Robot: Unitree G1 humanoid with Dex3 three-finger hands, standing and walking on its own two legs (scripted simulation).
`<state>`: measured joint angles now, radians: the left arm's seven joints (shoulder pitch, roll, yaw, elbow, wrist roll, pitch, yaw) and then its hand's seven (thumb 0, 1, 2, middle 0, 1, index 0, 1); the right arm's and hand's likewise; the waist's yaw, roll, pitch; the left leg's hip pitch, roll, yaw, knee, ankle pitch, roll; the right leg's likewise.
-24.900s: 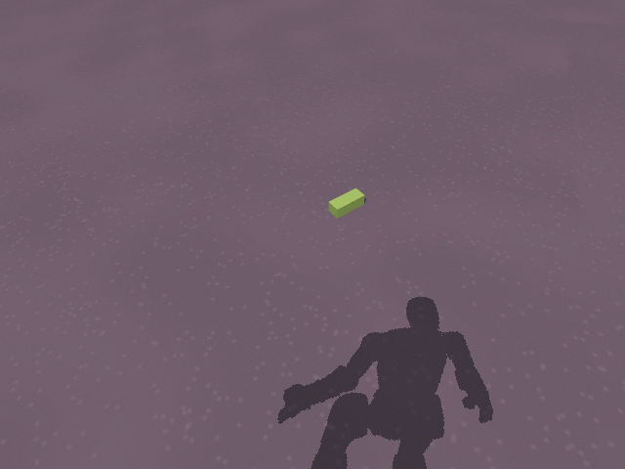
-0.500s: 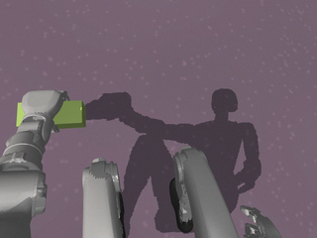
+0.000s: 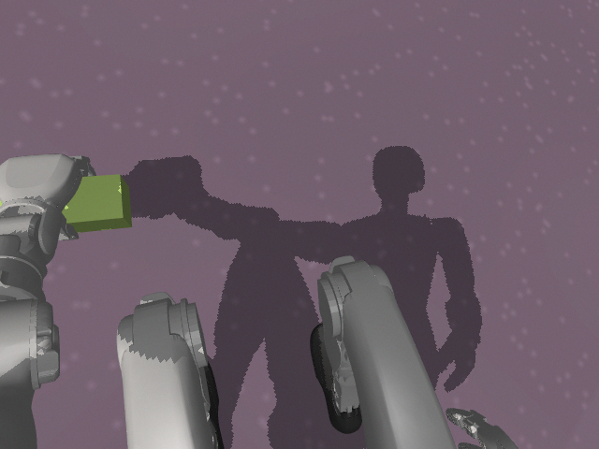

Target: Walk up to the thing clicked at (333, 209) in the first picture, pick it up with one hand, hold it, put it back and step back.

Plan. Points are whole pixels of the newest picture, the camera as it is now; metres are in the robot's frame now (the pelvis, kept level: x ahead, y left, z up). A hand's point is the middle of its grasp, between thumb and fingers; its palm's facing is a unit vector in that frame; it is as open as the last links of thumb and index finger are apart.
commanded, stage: crouch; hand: left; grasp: from above
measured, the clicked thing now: (65, 206) +0.47 +0.28 -0.19
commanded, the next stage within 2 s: lower in 0.20 s
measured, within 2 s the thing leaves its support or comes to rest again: rests again in 1.60 s
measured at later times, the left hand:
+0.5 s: hand (68, 213) +0.46 +0.29 -0.21, palm faces -0.49 -0.02 -0.87, open 9.5 cm
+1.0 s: hand (83, 215) +0.47 +0.28 -0.26, palm faces -0.48 -0.04 -0.88, open 9.5 cm
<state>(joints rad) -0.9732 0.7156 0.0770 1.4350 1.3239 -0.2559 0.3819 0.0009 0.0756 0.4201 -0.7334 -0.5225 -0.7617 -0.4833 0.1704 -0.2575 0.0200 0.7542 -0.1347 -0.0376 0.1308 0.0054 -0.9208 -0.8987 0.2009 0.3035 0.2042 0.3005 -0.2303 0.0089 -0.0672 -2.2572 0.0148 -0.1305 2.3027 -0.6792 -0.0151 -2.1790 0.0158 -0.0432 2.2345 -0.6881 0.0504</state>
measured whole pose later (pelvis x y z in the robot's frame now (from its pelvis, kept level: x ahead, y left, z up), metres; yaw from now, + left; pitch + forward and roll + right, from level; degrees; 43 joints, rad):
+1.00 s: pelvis +0.00 +0.00 -0.05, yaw -4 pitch +32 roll -11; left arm -1.01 0.88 0.13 1.59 1.37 -0.29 0.50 0.00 0.07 0.42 -0.74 -0.52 -0.77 -0.48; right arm 0.13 -0.28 0.15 0.73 -0.21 -0.08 0.17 0.00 -0.91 -0.89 0.20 0.30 0.20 0.30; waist -0.31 -0.06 0.05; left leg -2.38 0.01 -0.21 2.51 -0.71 -0.03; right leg -2.27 0.04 -0.10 2.39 -0.69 0.06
